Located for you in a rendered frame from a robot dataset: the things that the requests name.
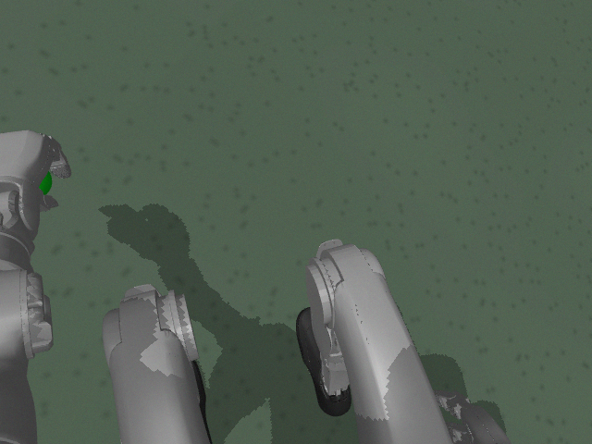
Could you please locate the left robot hand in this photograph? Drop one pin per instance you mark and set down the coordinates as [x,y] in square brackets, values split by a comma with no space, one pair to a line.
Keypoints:
[29,155]

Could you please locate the right robot foot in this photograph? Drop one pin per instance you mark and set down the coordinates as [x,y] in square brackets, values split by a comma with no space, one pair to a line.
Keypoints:
[332,405]

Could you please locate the left robot arm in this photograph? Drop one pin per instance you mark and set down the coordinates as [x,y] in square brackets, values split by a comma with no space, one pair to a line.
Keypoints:
[25,312]

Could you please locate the left robot foot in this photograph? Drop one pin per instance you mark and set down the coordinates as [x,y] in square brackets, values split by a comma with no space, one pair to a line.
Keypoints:
[200,386]

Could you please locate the right robot hand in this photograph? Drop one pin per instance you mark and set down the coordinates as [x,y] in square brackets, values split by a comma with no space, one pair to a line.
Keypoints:
[478,426]

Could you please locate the ball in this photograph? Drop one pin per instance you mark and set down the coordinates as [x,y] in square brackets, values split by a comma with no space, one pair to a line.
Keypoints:
[46,183]

